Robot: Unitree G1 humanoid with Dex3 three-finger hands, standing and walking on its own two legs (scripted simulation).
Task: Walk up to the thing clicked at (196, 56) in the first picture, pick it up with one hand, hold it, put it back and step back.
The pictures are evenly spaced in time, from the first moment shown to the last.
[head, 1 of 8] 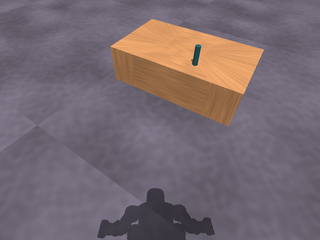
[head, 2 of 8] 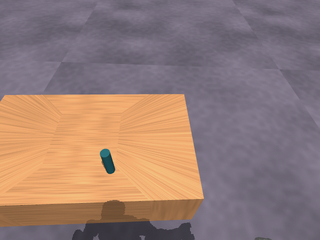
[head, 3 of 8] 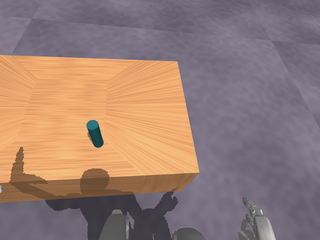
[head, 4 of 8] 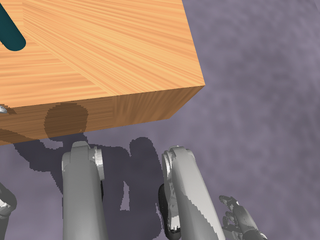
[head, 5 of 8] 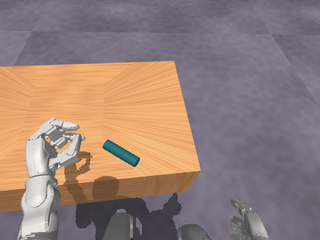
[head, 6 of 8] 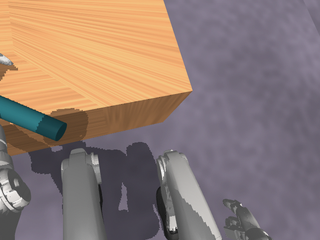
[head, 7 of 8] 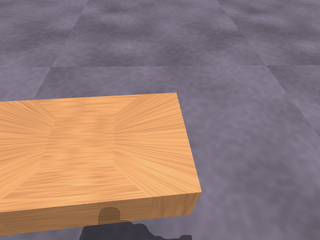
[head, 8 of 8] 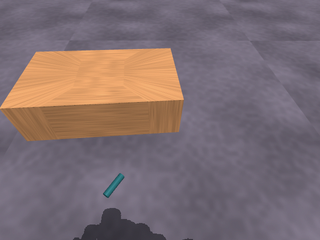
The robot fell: no
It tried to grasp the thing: yes
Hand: left
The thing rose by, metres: 0.00
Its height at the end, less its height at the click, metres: -0.42
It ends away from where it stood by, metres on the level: 0.57
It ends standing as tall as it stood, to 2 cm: no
